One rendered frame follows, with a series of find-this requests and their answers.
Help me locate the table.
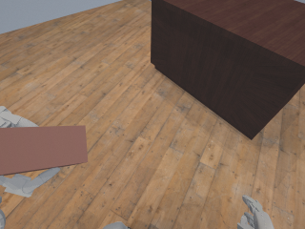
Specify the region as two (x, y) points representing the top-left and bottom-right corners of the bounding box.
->
(151, 0), (305, 140)

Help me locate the sponge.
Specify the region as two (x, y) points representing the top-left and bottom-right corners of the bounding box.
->
(0, 125), (88, 176)

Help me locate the right robot hand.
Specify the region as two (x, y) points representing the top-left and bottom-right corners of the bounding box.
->
(237, 195), (275, 229)

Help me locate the left robot hand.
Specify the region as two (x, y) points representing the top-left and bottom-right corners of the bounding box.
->
(0, 106), (61, 198)

